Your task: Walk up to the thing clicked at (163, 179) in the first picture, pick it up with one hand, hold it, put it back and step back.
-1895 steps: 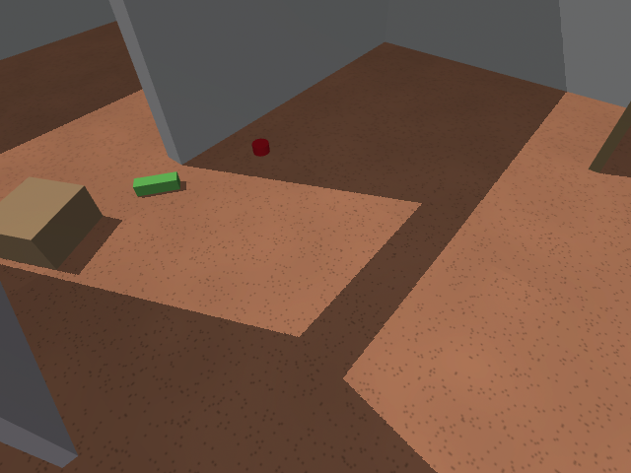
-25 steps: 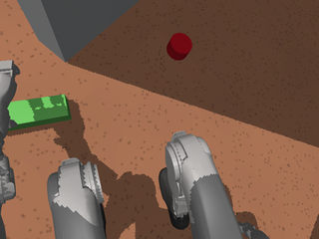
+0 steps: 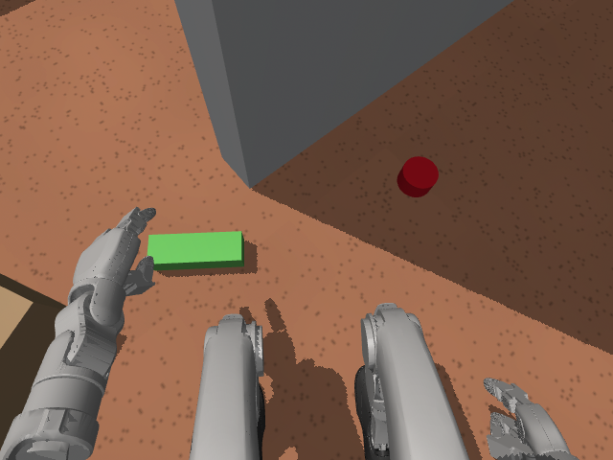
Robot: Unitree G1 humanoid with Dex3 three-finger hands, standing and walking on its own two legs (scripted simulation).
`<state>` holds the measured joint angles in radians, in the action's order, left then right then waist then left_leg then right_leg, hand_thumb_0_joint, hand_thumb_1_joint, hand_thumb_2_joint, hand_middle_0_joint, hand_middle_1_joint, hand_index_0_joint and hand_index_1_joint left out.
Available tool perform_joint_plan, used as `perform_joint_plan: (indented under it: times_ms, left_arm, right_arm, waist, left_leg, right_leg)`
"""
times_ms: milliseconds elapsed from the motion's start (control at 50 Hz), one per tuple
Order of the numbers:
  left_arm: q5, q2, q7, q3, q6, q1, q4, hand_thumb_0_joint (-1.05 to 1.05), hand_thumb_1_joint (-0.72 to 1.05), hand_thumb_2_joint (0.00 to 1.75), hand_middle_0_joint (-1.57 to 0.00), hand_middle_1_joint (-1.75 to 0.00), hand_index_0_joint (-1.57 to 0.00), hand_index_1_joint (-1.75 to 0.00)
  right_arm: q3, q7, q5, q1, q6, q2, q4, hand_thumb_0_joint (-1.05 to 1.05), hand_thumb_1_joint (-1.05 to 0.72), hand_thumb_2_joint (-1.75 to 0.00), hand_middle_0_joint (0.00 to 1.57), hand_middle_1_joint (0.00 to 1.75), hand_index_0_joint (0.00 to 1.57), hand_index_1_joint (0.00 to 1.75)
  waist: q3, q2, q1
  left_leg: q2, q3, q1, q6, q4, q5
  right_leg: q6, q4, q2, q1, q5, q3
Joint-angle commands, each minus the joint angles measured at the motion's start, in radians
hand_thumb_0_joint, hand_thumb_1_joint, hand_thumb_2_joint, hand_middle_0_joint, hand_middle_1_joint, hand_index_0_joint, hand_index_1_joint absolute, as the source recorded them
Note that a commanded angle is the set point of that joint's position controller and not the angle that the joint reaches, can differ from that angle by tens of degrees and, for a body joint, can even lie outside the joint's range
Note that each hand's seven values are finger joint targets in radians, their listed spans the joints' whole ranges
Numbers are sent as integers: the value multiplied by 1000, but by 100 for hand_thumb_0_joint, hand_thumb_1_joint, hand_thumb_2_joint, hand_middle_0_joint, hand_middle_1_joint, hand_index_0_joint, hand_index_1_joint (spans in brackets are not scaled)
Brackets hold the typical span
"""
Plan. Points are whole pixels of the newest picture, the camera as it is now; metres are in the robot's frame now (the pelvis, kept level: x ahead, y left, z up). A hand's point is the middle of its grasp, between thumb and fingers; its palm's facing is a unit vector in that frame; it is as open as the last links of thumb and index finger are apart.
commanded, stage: home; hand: left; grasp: from above
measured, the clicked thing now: (197, 251) +0.50 +0.25 -0.43
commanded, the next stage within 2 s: none
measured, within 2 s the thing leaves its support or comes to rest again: neither
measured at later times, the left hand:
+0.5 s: hand (96, 351) +0.26 +0.19 +0.10, palm faces +0.05 -0.95 -0.31, open 7.4 cm
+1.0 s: hand (0, 422) +0.22 +0.18 +0.21, palm faces +0.13 -0.97 -0.20, open 7.4 cm
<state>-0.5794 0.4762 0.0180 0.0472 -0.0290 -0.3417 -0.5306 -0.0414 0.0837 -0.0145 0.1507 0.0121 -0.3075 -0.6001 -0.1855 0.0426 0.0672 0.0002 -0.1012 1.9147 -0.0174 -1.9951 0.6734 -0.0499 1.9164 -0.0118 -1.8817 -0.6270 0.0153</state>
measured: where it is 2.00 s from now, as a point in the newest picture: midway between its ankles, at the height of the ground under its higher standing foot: (313, 445)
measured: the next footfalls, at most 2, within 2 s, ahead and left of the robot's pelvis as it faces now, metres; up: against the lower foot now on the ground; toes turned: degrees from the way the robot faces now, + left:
none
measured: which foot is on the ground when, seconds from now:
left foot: down 0.00-1.00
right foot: down 0.00-1.00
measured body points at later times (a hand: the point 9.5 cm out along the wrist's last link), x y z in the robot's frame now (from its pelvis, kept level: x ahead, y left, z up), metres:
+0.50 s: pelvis +0.04 -0.01 +0.18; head +0.11 +0.01 +0.62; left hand +0.25 +0.24 +0.12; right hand +0.22 -0.23 +0.09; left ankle +0.07 +0.12 -0.43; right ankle +0.10 -0.14 -0.43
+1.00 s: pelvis +0.07 -0.01 +0.25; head +0.08 -0.01 +0.70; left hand +0.21 +0.23 +0.22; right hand +0.26 -0.24 +0.20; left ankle +0.07 +0.12 -0.43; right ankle +0.10 -0.14 -0.43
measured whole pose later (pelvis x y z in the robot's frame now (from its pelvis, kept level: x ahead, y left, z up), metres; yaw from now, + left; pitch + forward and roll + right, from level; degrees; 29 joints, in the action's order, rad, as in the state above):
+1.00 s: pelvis +0.07 -0.01 +0.25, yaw +4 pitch +9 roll -2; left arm 0.05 0.21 0.01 0.04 -0.47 0.50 0.11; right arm 0.02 -0.18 0.01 0.28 -0.24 -0.22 -0.52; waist -0.18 0.05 0.04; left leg 0.03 -0.08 0.69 -0.03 -1.01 0.49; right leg -0.02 0.95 -0.01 -0.66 -0.46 0.04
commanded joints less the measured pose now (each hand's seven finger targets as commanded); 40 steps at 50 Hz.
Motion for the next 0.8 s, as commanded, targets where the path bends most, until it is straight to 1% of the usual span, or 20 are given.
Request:
perform_joint_plan:
  times_ms: [0, 40, 80, 100, 140, 180, 220, 260, 280, 440, 460, 500, 520, 540, 560, 600, 640, 720, 740, 780]
  left_arm:
    - [74, 172, 62, 92, -6, -133, 307, 0, 90, 90, -20, -30, -20, -30]
    - [122, 133, 68, 76, -44, -91, 368, 0, 90, 90, -20, -30, -20, -30]
    - [193, 52, 60, 29, -89, 24, 374, 0, 90, 90, -20, -30, -20, -30]
    - [228, 55, 58, 37, -109, 35, 412, 0, 90, 90, -20, -30, -20, -30]
    - [287, 43, 52, 33, -151, 115, 418, 0, 90, 90, -20, -30, -20, -30]
    - [345, 19, 49, 18, -181, 172, 473, 0, 90, 90, -20, -30, -20, -30]
    - [403, 37, 58, 46, -208, 200, 530, 0, 90, 90, -20, -30, -20, -30]
    - [450, -1, 64, 31, -228, 248, 559, 0, 90, 90, -20, -30, -20, -30]
    - [469, -2, 71, 48, -240, 292, 563, 0, 90, 90, -20, -30, -20, -30]
    - [578, -102, 83, 65, -327, 516, 650, 0, 90, 90, -20, -30, -20, -30]
    - [594, -103, 83, 79, -336, 540, 661, 0, 90, 90, -20, -30, -20, -30]
    - [618, -136, 76, 59, -357, 613, 687, 0, 90, 90, -20, -30, -20, -30]
    - [628, -132, 75, 79, -366, 636, 697, 0, 90, 90, -20, -30, -20, -30]
    - [635, -136, 71, 76, -372, 658, 728, 0, 90, 90, -20, -30, -20, -30]
    - [641, -148, 66, 65, -377, 673, 750, 0, 90, 90, -20, -30, -20, -30]
    - [650, -152, 61, 72, -390, 727, 778, 0, 90, 90, -20, -30, -20, -30]
    - [650, -157, 55, 68, -395, 773, 825, 0, 90, 90, -20, -30, -20, -30]
    - [645, -163, 38, 57, -402, 827, 841, 0, 90, 90, -20, -30, -20, -30]
    - [644, -172, 32, 42, -402, 836, 841, 0, 90, 90, -20, -30, -20, -30]
    - [643, -173, 23, 48, -401, 848, 844, 0, 90, 90, -20, -30, -20, -30]
  right_arm:
    - [-53, -42, 24, 54, -40, -138, 104, 0, -90, -90, 20, 30, 20, 30]
    - [-53, -56, 31, 33, -52, -132, 119, 0, -90, -90, 20, 30, 20, 30]
    - [-45, -73, 37, 5, -69, -119, 129, 0, -90, -90, 20, 30, 20, 30]
    - [-44, -83, 40, -3, -78, -124, 131, 0, -90, -90, 20, 30, 20, 30]
    - [-37, -100, 43, -20, -90, -119, 141, 0, -90, -90, 20, 30, 20, 30]
    - [-29, -115, 48, -35, -104, -103, 162, 0, -90, -90, 20, 30, 20, 30]
    - [-16, -131, 52, -44, -120, -90, 182, 0, -90, -90, 20, 30, 20, 30]
    - [-6, -144, 53, -37, -135, -70, 181, 0, -90, -90, 20, 30, 20, 30]
    - [1, -151, 54, -28, -142, -62, 188, 0, -90, -90, 20, 30, 20, 30]
    - [30, -219, 56, 42, -183, -33, 194, 0, -90, -90, 20, 30, 20, 30]
    - [33, -228, 55, 48, -189, -30, 197, 0, -90, -90, 20, 30, 20, 30]
    - [37, -242, 55, 65, -202, -25, 203, 0, -90, -90, 20, 30, 20, 30]
    - [38, -248, 55, 72, -208, -26, 209, 0, -90, -90, 20, 30, 20, 30]
    - [37, -253, 53, 78, -214, -26, 211, 0, -90, -90, 20, 30, 20, 30]
    - [38, -257, 51, 89, -219, -23, 215, 0, -90, -90, 20, 30, 20, 30]
    - [37, -266, 49, 93, -231, -19, 228, 0, -90, -90, 20, 30, 20, 30]
    - [35, -274, 47, 97, -243, -15, 240, 0, -90, -90, 20, 30, 20, 30]
    - [32, -283, 39, 100, -266, -15, 242, 0, -90, -90, 20, 30, 20, 30]
    - [32, -284, 37, 99, -270, -14, 241, 0, -90, -90, 20, 30, 20, 30]
    - [26, -284, 34, 97, -279, -19, 241, 0, -90, -90, 20, 30, 20, 30]
  waist:
    - [-563, 164, -3]
    - [-551, 148, 9]
    - [-483, 108, 23]
    - [-487, 97, 19]
    - [-429, 75, 25]
    - [-389, 64, 32]
    - [-380, 56, 21]
    - [-345, 55, 33]
    - [-325, 49, 26]
    - [-276, 49, 12]
    - [-269, 43, 8]
    - [-224, 29, 9]
    - [-210, 25, -3]
    - [-198, 41, -8]
    - [-191, 44, -4]
    - [-150, 30, -17]
    - [-132, 44, -20]
    - [-79, -9, -13]
    - [-61, -8, -9]
    - [-51, -34, -15]
  left_leg:
    - [4, 17, -544, 30, 414, -54]
    - [4, 21, -586, 33, 459, -25]
    - [3, 16, -606, 34, 514, 7]
    - [2, 8, -636, 36, 539, 19]
    - [2, 0, -664, 38, 585, 34]
    - [1, 11, -699, 40, 625, 34]
    - [-2, 19, -736, 43, 663, 48]
    - [-3, 32, -771, 43, 697, 15]
    - [-3, 28, -793, 43, 722, 8]
    - [4, 13, -1042, 27, 904, -226]
    - [2, 22, -1060, 29, 916, -244]
    - [1, 27, -1099, 28, 963, -275]
    - [1, 25, -1126, 26, 990, -283]
    - [3, 29, -1153, 24, 1010, -305]
    - [4, 29, -1181, 22, 1031, -330]
    - [4, 31, -1210, 22, 1072, -340]
    - [0, 43, -1239, 21, 1096, -355]
    - [-5, 55, -1265, 31, 1117, -378]
    - [-8, 56, -1265, 32, 1123, -375]
    - [-7, 58, -1275, 34, 1136, -377]
  right_leg:
    - [83, -293, 15, 390, 96, 44]
    - [79, -350, 17, 441, 77, 43]
    - [75, -409, 19, 485, 48, 43]
    - [72, -439, 18, 511, 40, 39]
    - [67, -489, 17, 553, 28, 36]
    - [66, -550, 17, 601, 15, 27]
    - [64, -613, 18, 682, -5, 11]
    - [65, -663, 20, 729, 14, 3]
    - [65, -690, 20, 766, 17, -1]
    - [63, -851, 20, 1000, 219, 16]
    - [61, -880, 21, 1036, 236, 16]
    - [58, -933, 23, 1091, 262, 21]
    - [58, -954, 23, 1115, 267, 23]
    - [57, -970, 25, 1135, 284, 27]
    - [56, -989, 26, 1153, 306, 32]
    - [53, -1033, 29, 1195, 314, 39]
    - [55, -1061, 33, 1218, 322, 41]
    - [50, -1111, 35, 1257, 338, 48]
    - [48, -1123, 34, 1257, 336, 47]
    - [45, -1133, 35, 1268, 332, 53]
